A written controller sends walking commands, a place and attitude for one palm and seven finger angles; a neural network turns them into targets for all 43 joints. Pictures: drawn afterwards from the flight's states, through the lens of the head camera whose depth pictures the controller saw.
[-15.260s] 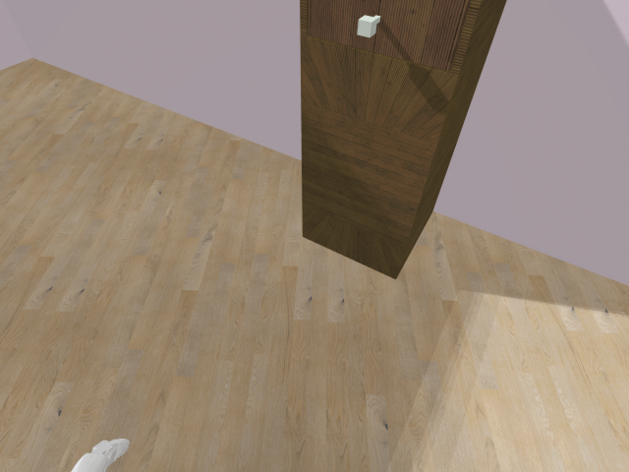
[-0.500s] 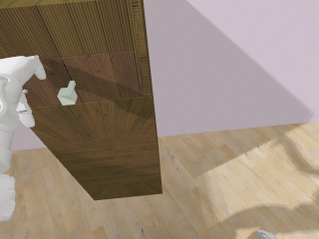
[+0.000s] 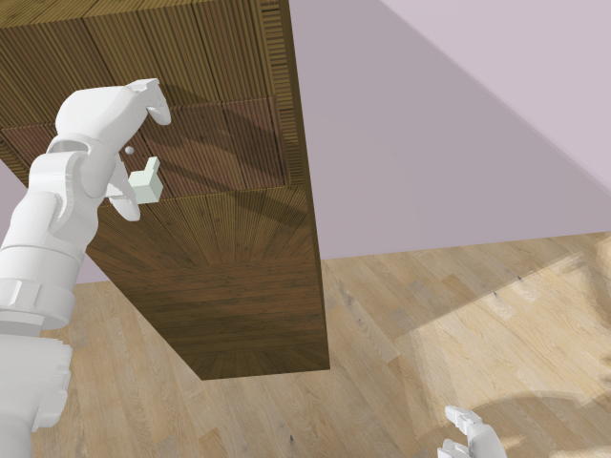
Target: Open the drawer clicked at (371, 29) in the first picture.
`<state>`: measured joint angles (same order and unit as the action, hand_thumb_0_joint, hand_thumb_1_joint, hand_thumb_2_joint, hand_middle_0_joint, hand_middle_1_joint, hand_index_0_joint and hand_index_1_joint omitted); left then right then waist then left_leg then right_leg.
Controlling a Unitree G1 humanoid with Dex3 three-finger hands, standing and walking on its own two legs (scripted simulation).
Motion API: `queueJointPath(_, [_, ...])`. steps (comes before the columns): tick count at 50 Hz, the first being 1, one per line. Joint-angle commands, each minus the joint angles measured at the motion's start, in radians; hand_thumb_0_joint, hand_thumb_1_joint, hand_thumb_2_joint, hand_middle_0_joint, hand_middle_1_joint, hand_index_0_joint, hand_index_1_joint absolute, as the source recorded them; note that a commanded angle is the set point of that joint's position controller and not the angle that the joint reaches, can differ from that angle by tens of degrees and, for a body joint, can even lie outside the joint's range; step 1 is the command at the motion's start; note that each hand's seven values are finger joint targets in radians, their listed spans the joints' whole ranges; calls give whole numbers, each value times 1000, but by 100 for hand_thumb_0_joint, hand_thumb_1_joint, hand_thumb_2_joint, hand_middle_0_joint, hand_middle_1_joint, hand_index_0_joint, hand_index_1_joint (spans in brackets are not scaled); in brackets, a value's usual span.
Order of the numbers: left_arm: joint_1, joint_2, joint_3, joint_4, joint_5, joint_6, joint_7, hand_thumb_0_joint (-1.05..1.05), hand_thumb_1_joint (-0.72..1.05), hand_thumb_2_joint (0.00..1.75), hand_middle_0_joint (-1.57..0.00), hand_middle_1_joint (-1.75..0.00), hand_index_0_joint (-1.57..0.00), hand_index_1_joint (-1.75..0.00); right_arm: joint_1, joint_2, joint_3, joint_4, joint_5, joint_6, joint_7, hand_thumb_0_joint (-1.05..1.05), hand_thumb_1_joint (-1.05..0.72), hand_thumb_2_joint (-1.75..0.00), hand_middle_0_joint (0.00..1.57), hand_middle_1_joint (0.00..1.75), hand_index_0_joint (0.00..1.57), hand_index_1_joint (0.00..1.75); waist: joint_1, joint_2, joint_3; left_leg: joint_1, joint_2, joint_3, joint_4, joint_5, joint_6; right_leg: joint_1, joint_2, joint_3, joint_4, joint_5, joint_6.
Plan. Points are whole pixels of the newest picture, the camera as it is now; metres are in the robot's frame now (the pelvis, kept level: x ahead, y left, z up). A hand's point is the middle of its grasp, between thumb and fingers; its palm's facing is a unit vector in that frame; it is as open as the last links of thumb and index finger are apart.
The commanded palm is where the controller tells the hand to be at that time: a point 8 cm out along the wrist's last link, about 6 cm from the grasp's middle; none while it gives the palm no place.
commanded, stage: move the hooked fingers above the handle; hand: left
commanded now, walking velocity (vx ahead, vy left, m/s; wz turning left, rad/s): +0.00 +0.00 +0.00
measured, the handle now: (148, 177) +0.45 +0.25 +0.15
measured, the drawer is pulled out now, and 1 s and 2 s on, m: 0.00 0.00 0.00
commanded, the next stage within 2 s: lift the fingers back up to retry in 1.04 s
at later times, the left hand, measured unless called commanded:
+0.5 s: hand (139, 162) +0.42 +0.23 +0.20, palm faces +0.08 -0.08 -0.99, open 13.8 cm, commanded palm +0.39 +0.31 +0.28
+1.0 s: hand (59, 192) +0.38 +0.32 +0.19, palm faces -0.13 +0.03 -0.99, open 13.7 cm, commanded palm +0.38 +0.29 +0.27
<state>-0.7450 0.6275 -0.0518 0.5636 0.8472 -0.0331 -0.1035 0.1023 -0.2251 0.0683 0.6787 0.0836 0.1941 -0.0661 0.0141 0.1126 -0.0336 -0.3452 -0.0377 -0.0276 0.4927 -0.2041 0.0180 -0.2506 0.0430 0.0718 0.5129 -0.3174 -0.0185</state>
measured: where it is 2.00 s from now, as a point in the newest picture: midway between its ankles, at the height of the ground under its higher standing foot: outside the picture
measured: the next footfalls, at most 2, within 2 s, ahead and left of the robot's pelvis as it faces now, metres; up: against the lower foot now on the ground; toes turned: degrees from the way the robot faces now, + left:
none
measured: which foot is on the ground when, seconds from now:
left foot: down 0.00-1.00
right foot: down 0.00-1.00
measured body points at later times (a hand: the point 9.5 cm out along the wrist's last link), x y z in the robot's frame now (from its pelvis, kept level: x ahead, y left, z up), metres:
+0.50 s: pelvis +0.00 +0.01 +0.00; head +0.04 -0.01 +0.45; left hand +0.41 +0.23 +0.25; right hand +0.14 -0.27 -0.12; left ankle +0.03 +0.11 -0.74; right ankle -0.03 -0.11 -0.74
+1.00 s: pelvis +0.00 +0.00 +0.00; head +0.01 -0.01 +0.45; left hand +0.38 +0.32 +0.24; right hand +0.14 -0.26 -0.12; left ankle +0.03 +0.11 -0.74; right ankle -0.03 -0.11 -0.74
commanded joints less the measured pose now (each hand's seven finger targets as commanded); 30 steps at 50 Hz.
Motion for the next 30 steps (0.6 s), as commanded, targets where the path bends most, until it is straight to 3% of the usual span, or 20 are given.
queueJointPath(1, [-414,531,281,9,59,127,27,0,-50,30,-30,-120,-30,-120,-66,-167,-56,-131,-6,-36,-40,0,-90,-90,20,30,20,30,41,-198,-286,83,2,47,-36,141,17,132,-36,-34,-79,280,12])
queueJointPath(3, [-410,545,291,22,65,114,-4,0,-50,30,-30,-120,-30,-120,-47,-176,-63,-136,-5,-37,-40,0,-90,-90,20,30,20,30,31,-194,-264,78,4,45,-38,129,19,121,-39,-34,-89,265,13])
queueJointPath(4, [-373,534,281,26,73,111,-23,0,-50,30,-30,-120,-30,-120,-37,-179,-67,-147,-11,-38,-41,0,-90,-90,20,30,20,30,33,-195,-282,83,0,44,-33,137,26,130,-40,-34,-82,287,14])
queueJointPath(6, [-360,497,240,38,83,100,-67,0,-50,30,-30,-120,-30,-120,-17,-186,-73,-157,-13,-38,-42,0,-90,-90,20,30,20,30,9,-184,-253,79,-4,49,-25,127,33,98,-42,-37,-89,297,17])
queueJointPath(9, [-375,397,141,29,71,62,-136,0,-50,30,-30,-120,-30,-120,13,-194,-86,-169,-3,-46,-39,0,-90,-90,20,30,20,30,-35,-148,-184,87,-4,47,-16,94,41,20,-41,-46,-106,258,15])
queueJointPath(11, [-437,326,69,-81,61,8,-174,0,-50,30,-30,-120,-30,-120,34,-192,-100,-175,-7,-55,-39,0,-90,-90,20,30,20,30,-59,-104,-234,148,-8,36,7,137,50,-4,-35,-42,-100,298,11])
queueJointPath(12, [-477,241,-12,-176,43,-24,-196,0,-50,30,-30,-120,-30,-120,31,-184,-105,-191,-11,-62,-40,0,-90,-90,20,30,20,30,-78,-87,-260,180,-13,33,18,159,55,-4,-36,-40,-99,313,9])
queueJointPath(13, [-511,281,25,-271,28,-59,-198,0,-50,30,-30,-120,-30,-120,37,-185,-113,-184,-13,-70,-42,0,-90,-90,20,30,20,30,-73,-27,-309,228,-14,25,32,199,57,-13,-30,-32,-88,339,4])
queueJointPath(15, [-531,252,20,-429,-13,-120,-198,0,-50,30,-30,-120,-30,-120,42,-176,-124,-184,-20,-83,-46,0,-90,-90,20,30,20,30,-73,70,-382,324,-19,7,49,280,57,-45,-18,-40,-72,340,-9])
queueJointPath(17, [-537,266,64,-501,-80,-160,-177,0,-50,30,-30,-120,-30,-120,65,-176,-129,-168,-24,-99,-43,0,-90,-90,20,30,20,30,-68,88,-396,364,-13,-13,54,327,49,-74,-9,-60,-72,316,-19])
queueJointPath(19, [-523,373,212,-432,-104,-161,-116,0,-50,30,-30,-120,-30,-120,83,-183,-136,-146,-23,-105,-34,0,-90,-90,20,30,20,30,-40,53,-389,329,-7,-20,45,319,37,-70,3,-75,-67,303,-24])
queueJointPath(20, [-523,477,326,-393,-97,-155,-76,0,-50,30,-30,-120,-30,-120,88,-193,-133,-134,-24,-103,-27,0,-90,-90,20,30,20,30,-12,27,-389,279,-7,-22,39,326,30,-34,4,-81,-58,318,-29])
queueJointPath(21, [-531,511,371,-340,-84,-137,-33,0,-50,30,-30,-120,-30,-120,83,-190,-125,-129,-26,-101,-18,0,-90,-90,20,30,20,30,7,16,-388,230,-11,-20,34,327,25,-7,1,-86,-49,327,-31])
queueJointPath(22, [-538,601,454,-291,-62,-117,18,0,-50,30,-30,-120,-30,-120,81,-195,-120,-120,-30,-96,-12,0,-90,-90,20,30,20,30,35,7,-390,180,-8,-17,24,323,18,32,-2,-87,-47,317,-35])
queueJointPath(23, [-556,542,399,-251,-37,-87,62,0,-50,30,-30,-120,-30,-120,54,-174,-106,-123,-28,-91,-1,0,-90,-90,20,30,20,30,43,15,-377,151,-9,-12,15,304,10,36,-4,-89,-43,296,-35])
queueJointPath(24, [-506,530,387,-191,-22,-54,87,0,-50,30,-30,-120,-30,-120,47,-172,-103,-119,-30,-82,4,0,-90,-90,20,30,20,30,51,-17,-364,135,-3,-1,9,302,7,62,-5,-87,-43,303,-35])
queueJointPath(26, [-453,528,364,-144,4,6,97,0,-50,30,-30,-120,-30,-120,20,-178,-96,-128,-30,-64,13,0,-90,-90,20,30,20,30,66,-28,-364,111,1,15,3,307,-3,88,-8,-82,-33,323,-30])
queueJointPath(27, [-452,525,356,-130,3,20,94,0,-50,30,-30,-120,-30,-120,11,-180,-93,-128,-27,-52,12,0,-90,-90,20,30,20,30,63,-59,-371,104,2,23,-2,300,-3,102,-9,-80,-40,317,-28])
queueJointPath(28, [-492,567,371,-152,17,28,101,0,-50,30,-30,-120,-30,-120,1,-182,-89,-128,-27,-46,12,0,-90,-90,20,30,20,30,63,-71,-396,111,6,26,-6,278,-2,109,-12,-71,-40,305,-22])
queueJointPath(30, [-490,565,364,-158,21,55,113,0,-50,30,-30,-120,-30,-120,-24,-169,-81,-136,-25,-41,6,0,-90,-90,20,30,20,30,74,-103,-424,115,7,29,-13,261,1,145,-16,-64,-36,304,-16])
